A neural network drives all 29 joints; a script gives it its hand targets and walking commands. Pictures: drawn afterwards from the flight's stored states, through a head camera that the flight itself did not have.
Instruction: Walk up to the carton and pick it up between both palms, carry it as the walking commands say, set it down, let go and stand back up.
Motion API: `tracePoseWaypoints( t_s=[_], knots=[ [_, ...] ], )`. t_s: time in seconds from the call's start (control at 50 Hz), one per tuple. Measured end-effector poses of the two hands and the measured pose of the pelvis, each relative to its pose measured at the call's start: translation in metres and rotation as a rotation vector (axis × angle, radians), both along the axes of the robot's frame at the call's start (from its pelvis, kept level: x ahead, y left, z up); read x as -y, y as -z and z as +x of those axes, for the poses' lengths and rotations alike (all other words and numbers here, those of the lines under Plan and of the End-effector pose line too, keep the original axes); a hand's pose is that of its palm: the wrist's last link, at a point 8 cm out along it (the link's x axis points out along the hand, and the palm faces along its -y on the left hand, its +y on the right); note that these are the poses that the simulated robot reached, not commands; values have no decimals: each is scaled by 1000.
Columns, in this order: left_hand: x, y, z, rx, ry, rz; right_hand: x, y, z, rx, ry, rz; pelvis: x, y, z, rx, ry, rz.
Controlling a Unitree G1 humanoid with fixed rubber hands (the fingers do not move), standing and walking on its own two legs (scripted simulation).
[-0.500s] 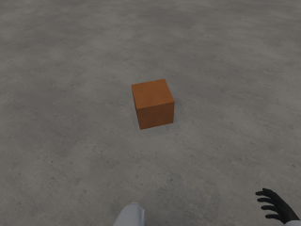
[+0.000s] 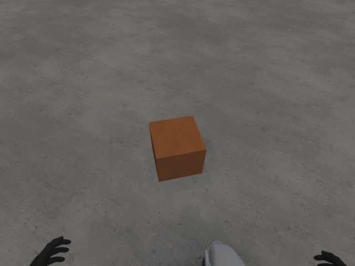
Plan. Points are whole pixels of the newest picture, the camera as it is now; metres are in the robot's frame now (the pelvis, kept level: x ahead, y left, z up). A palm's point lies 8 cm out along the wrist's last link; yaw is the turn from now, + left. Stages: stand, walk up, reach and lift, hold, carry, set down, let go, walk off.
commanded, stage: walk up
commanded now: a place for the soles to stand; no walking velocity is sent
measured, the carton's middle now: (176, 148) +0.89 -0.06 -0.63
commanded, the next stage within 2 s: none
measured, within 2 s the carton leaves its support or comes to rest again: neither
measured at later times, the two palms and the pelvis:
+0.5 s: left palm (19, 245) +0.22 +0.37 -0.07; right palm (264, 148) +0.41 -0.27 -0.03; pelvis +0.21 +0.02 -0.01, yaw +4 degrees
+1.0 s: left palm (57, 140) +0.50 +0.35 -0.04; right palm (258, 142) +0.47 -0.29 -0.08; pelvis +0.36 +0.02 -0.01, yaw +1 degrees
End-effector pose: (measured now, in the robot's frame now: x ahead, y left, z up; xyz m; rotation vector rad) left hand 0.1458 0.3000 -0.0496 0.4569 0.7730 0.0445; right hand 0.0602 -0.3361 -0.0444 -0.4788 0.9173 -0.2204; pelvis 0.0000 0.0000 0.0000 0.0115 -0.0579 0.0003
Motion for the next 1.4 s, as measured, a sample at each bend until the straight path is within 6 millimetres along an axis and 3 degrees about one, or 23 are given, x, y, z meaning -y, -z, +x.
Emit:
tracePoseWaypoints(
  t_s=[0.08, 0.12, 0.22, 0.36, 0.42, 0.48, 0.54, 0.7, 0.78, 0.86, 0.96, 1.04, 1.2, 1.3, 1.4],
  knots=[
    [11, -5, 52, 62, 6, 53, 18, 24, 34, -31, -1, 25, 19, 14, 42, -1, -8, -4],
    [10, -6, 63, 81, -28, 80, 20, 35, 60, -32, -13, 39, 25, 19, 57, 3, -15, -8],
    [-5, -18, 51, 16, -126, 132, 6, 32, 147, 20, -105, 74, 24, 9, 93, 11, -42, -18],
    [-36, -18, 28, -120, -236, 135, -31, 3, 262, 93, -240, 92, 10, -4, 146, 9, -69, -20],
    [-51, -6, 34, -168, -260, 115, -50, -10, 309, 148, -271, 75, -3, -1, 172, 8, -73, -23],
    [-65, 14, 57, -189, -256, 92, -61, -15, 345, 208, -283, 21, -21, 12, 199, 7, -73, -19],
    [-66, 25, 102, -164, -240, 55, -62, -17, 352, 205, -236, -13, -27, 13, 220, 10, -68, -17],
    [-46, 13, 235, -83, -96, 6, -34, -20, 323, 63, -83, -44, -29, -3, 278, 3, -34, -15],
    [-33, 5, 294, -42, -43, 23, -21, -3, 318, -9, -26, -16, -22, -1, 307, 1, -20, -16],
    [-29, 3, 340, 30, -43, 75, -17, 28, 337, -52, -17, 24, -13, 16, 333, -1, -16, -14],
    [-41, -8, 354, 33, -86, 106, -35, 37, 391, -20, -48, 57, -20, 13, 356, 6, -18, -13],
    [-56, -3, 364, 17, -104, 92, -47, 35, 428, 16, -74, 47, -31, 16, 371, 6, -13, -9],
    [-60, 13, 386, -39, -140, 18, -65, 8, 496, 111, -82, 57, -40, 3, 398, -2, -2, -19],
    [-65, 19, 394, -79, -164, 9, -64, -2, 516, 118, -60, 47, -43, -3, 405, -4, 6, -19],
    [-68, 24, 392, -135, -192, 8, -63, 0, 514, 80, -19, 54, -45, -8, 409, -3, 16, -18]
  ],
)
